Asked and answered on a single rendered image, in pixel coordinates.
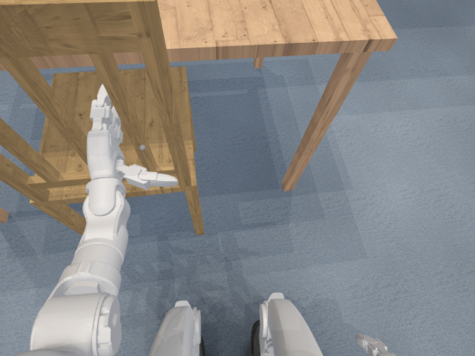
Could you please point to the robot right thigh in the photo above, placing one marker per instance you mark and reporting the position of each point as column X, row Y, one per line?
column 284, row 324

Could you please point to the robot right hand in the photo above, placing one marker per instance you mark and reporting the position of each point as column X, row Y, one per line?
column 372, row 346

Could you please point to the robot left upper arm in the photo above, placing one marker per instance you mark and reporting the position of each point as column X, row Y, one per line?
column 78, row 325

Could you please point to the chair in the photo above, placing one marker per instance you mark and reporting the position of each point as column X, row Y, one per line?
column 153, row 103

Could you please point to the robot left hand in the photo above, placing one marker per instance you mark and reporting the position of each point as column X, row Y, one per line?
column 103, row 149

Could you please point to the left robot forearm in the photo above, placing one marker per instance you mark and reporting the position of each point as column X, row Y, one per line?
column 101, row 251

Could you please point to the right robot shin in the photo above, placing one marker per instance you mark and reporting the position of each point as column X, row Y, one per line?
column 266, row 346

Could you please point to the table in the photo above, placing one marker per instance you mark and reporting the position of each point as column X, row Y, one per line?
column 197, row 30

